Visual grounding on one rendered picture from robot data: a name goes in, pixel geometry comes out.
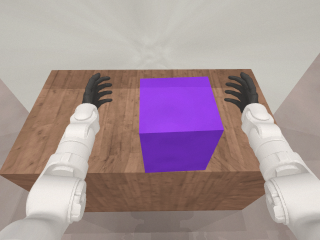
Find pedestal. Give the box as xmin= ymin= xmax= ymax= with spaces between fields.
xmin=0 ymin=69 xmax=278 ymax=212

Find right robot forearm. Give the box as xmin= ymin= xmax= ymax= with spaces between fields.
xmin=241 ymin=103 xmax=320 ymax=183

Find robot left hand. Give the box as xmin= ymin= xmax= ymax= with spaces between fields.
xmin=82 ymin=73 xmax=113 ymax=110

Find robot left upper arm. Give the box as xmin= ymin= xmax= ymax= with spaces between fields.
xmin=0 ymin=174 xmax=87 ymax=240

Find robot right hand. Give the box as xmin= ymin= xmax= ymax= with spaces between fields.
xmin=224 ymin=72 xmax=259 ymax=113

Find left robot forearm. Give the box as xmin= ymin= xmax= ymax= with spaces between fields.
xmin=26 ymin=103 xmax=100 ymax=216

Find robot right upper arm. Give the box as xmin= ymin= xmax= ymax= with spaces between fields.
xmin=264 ymin=172 xmax=320 ymax=240

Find carton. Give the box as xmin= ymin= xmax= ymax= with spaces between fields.
xmin=139 ymin=76 xmax=224 ymax=173

